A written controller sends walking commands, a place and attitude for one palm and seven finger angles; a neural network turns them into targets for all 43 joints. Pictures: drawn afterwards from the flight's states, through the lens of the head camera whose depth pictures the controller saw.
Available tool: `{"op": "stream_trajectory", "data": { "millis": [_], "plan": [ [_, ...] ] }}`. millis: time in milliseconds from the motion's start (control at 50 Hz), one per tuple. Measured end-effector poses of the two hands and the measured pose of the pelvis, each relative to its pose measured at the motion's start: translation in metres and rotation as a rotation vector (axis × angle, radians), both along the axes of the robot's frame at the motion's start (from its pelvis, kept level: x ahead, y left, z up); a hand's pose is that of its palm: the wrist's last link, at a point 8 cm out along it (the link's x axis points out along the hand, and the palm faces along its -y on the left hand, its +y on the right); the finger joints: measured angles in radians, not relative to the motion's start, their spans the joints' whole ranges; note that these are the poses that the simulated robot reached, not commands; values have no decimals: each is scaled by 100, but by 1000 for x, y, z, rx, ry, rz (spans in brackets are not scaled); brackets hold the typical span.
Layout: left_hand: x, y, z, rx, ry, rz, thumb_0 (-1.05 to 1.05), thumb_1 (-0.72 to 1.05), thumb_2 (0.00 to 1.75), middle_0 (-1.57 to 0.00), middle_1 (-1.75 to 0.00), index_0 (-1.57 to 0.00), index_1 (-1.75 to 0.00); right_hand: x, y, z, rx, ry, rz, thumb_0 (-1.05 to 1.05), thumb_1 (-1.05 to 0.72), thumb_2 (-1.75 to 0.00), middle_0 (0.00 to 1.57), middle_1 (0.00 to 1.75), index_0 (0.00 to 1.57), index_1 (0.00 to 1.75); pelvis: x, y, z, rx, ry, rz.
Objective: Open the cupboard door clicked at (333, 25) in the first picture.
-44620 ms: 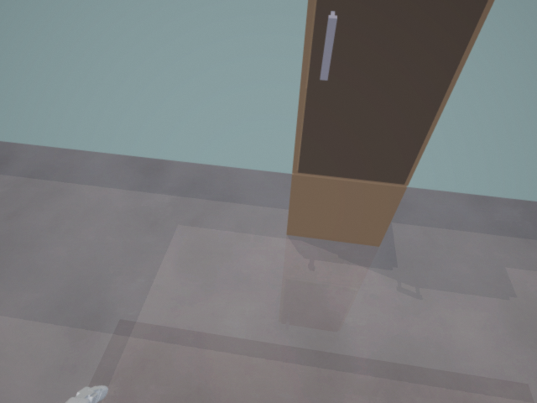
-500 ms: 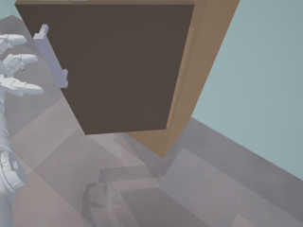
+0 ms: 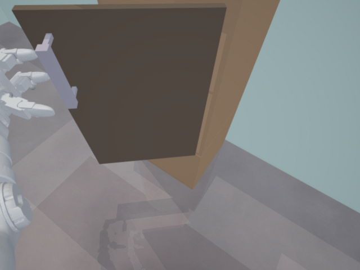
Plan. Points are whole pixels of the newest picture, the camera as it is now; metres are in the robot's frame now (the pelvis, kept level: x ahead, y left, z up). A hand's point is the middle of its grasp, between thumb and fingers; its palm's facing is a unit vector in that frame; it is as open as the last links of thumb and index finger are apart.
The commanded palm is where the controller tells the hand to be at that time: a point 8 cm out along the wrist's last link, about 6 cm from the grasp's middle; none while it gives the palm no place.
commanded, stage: slide the fingers in behind the handle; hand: left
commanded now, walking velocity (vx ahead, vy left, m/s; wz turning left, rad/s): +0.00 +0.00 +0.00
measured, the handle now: (61, 74) +0.50 +0.24 +0.14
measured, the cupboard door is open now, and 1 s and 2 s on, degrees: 41 41 41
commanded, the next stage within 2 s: close the thumb around the handle in 1.38 s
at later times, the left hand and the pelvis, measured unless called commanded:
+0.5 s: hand (49, 90) +0.45 +0.25 +0.15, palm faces +0.08 -1.00 +0.03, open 13.9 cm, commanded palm +0.42 +0.29 +0.14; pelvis -0.01 +0.00 +0.00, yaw +1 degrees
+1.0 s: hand (66, 87) +0.46 +0.22 +0.15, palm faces +0.10 -1.00 +0.02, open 13.9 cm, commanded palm +0.43 +0.26 +0.14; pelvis -0.01 -0.01 +0.00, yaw +0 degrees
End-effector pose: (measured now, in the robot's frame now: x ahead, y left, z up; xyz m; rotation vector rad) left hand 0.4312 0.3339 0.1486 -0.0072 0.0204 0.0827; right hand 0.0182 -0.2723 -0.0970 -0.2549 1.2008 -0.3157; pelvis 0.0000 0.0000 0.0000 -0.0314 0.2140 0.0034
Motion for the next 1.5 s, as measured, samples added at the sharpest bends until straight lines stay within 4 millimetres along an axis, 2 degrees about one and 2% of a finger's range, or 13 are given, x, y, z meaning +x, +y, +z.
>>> {"op": "stream_trajectory", "data": {
  "millis": [260, 400, 540, 800, 980, 1100, 1500],
  "plan": [
    [-9, -14, -2, -16, -23, -3, -2, -50, 30, -30, -120, -30, -120, 26, 9, 0, 22, -73, 38, 1, -90, -90, 21, 30, 21, 30, 0, 3, 1, -1, -25, 6],
    [-11, -26, 2, -1, -36, 2, -2, -50, 30, -30, -120, -30, -120, 33, 9, 0, 28, -107, 54, 1, -90, -90, 21, 30, 21, 29, -3, 2, 1, 1, -37, 10],
    [-11, -39, 1, -18, -20, 6, -2, -50, 30, -30, -120, -30, -120, 27, 7, -2, 32, -107, 54, 1, -90, -90, 21, 30, 20, 29, -8, -1, 1, 5, -46, 12],
    [-5, -57, 0, -10, -24, 2, -2, -50, 30, -30, -120, -30, -120, -2, -3, -5, 25, -54, 25, 1, -90, -90, 21, 30, 20, 29, -15, -8, 0, 7, -46, 11],
    [2, -64, -4, -7, -14, 14, -2, -50, 30, -30, -120, -31, -121, -14, -6, -5, 23, -35, 4, 1, -90, -90, 21, 30, 20, 29, -15, -9, 0, 9, -34, 2],
    [3, -68, -4, -15, -23, 6, -2, -50, 30, -30, -120, -31, -120, -12, -4, -6, 31, -30, 4, 1, -90, -90, 21, 30, 20, 29, -13, -9, 0, 8, -37, 3],
    [3, -61, -6, -23, -14, 8, -2, -50, 30, -30, -121, -31, -120, 13, 3, -4, 35, -77, 32, 1, -90, -90, 21, 30, 20, 29, -9, -4, 0, 6, -37, 4]
  ]
}}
